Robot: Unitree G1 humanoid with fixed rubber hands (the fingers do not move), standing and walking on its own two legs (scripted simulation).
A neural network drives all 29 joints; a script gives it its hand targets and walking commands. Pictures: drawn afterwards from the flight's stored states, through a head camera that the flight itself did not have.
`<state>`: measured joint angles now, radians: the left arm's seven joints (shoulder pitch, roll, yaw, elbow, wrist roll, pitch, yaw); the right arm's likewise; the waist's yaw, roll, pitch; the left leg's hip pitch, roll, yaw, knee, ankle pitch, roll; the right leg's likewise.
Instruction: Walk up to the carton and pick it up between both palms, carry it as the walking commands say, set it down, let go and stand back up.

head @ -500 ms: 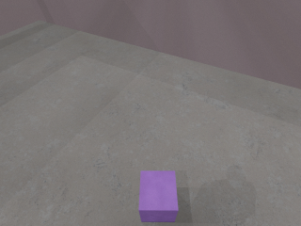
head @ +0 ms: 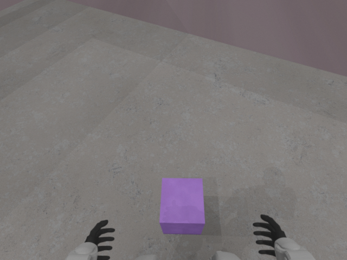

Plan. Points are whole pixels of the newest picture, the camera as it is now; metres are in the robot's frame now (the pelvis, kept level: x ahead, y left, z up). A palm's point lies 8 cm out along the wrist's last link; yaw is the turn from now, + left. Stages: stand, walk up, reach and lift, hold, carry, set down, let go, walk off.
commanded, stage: reach and lift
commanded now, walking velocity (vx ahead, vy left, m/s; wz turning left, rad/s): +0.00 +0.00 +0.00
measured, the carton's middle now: (182, 207) +0.41 +0.00 -0.63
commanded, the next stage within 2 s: none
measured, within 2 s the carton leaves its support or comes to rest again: neither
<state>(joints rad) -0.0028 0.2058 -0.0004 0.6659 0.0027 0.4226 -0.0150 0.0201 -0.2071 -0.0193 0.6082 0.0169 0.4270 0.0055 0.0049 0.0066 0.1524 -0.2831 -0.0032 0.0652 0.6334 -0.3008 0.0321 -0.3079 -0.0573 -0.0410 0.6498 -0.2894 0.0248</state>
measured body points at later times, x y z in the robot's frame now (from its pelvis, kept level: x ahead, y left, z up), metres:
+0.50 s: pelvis -0.04 -0.01 -0.06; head +0.10 +0.00 +0.37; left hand +0.23 +0.21 -0.17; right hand +0.23 -0.22 -0.17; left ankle +0.03 +0.10 -0.72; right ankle +0.04 -0.13 -0.72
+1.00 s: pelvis -0.04 +0.00 -0.09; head +0.21 +0.00 +0.28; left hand +0.39 +0.19 -0.21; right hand +0.38 -0.19 -0.22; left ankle +0.03 +0.10 -0.72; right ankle +0.04 -0.13 -0.72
